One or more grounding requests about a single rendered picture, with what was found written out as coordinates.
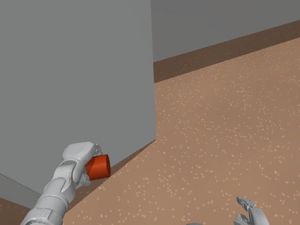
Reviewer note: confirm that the left robot arm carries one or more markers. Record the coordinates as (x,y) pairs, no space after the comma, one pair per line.
(57,194)

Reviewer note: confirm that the can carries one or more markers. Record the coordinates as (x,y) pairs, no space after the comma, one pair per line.
(98,167)

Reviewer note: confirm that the left robot hand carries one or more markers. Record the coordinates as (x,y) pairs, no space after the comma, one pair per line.
(84,151)

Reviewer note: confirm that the right robot hand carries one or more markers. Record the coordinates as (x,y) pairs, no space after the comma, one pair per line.
(256,215)

